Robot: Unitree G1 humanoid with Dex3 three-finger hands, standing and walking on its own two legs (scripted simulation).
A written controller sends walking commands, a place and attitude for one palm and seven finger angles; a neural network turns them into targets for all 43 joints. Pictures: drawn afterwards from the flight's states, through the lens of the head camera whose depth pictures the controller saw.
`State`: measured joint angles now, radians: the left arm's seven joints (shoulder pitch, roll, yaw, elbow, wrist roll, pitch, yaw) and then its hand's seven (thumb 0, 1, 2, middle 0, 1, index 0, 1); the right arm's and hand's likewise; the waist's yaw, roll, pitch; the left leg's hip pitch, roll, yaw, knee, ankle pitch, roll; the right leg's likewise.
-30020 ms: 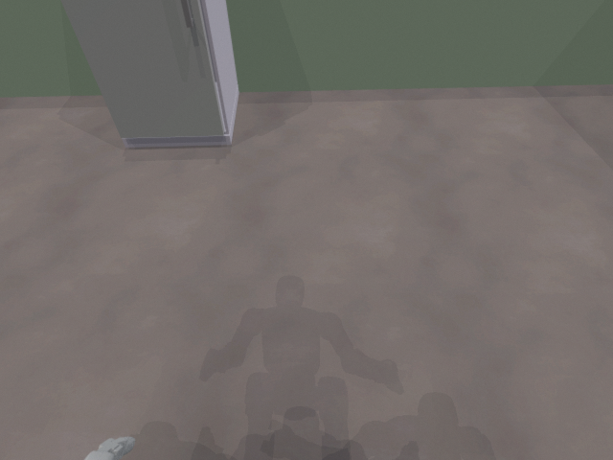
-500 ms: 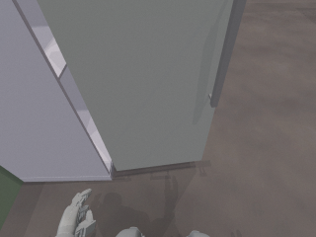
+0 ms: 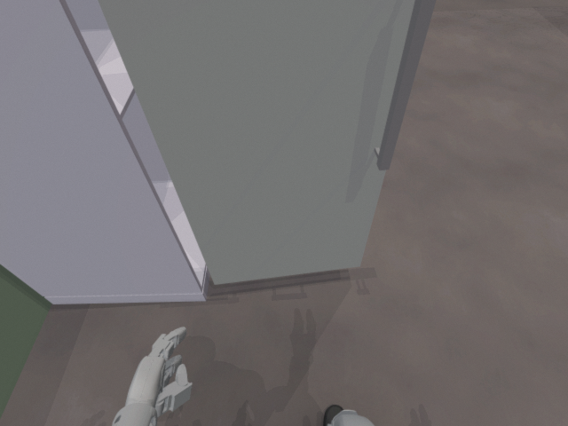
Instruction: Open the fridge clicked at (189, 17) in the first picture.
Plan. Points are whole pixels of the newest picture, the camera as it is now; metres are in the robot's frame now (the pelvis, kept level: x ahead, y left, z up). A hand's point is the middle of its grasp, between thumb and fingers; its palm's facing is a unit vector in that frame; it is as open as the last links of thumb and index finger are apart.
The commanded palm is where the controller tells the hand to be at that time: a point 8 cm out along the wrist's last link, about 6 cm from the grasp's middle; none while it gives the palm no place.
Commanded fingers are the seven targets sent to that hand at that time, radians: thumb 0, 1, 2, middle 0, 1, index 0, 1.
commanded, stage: step back with the hand held close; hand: right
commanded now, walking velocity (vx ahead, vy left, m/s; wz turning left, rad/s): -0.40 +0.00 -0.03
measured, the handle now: (399, 80) +0.69 -0.24 +0.11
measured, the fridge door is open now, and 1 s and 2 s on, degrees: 83 83 83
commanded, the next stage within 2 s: stop stepping back and stand still in 0.10 s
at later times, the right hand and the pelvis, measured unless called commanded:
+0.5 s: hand out of the picture +0.04 -0.27 +0.18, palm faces +0.53 +0.75 -0.41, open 7.4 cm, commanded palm +0.01 -0.29 +0.19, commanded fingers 0.00 -0.90 -0.90 0.20 0.30 0.20 0.30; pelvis -0.12 +0.02 +0.02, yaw -1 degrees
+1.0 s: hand out of the picture +0.04 -0.28 +0.17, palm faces +0.51 +0.71 -0.48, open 7.4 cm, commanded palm -0.02 -0.29 +0.19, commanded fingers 0.00 -0.90 -0.90 0.20 0.30 0.20 0.30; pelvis -0.15 +0.01 +0.01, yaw -2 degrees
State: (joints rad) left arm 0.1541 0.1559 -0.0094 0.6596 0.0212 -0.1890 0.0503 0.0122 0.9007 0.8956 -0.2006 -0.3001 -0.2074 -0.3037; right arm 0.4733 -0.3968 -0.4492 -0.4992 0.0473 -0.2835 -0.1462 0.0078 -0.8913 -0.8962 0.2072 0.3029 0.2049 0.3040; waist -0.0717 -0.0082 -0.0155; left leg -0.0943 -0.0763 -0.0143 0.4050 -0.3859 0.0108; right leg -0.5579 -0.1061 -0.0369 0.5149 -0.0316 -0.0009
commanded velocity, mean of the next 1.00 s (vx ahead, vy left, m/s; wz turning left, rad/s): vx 0.08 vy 0.01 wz -0.01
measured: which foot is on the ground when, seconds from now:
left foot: down 0.00-0.14, up 0.16-0.36, down 0.38-0.66, up 0.68-0.94, down 0.96-1.00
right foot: up 0.00-0.08, down 0.10-0.38, up 0.40-0.62, down 0.64-1.00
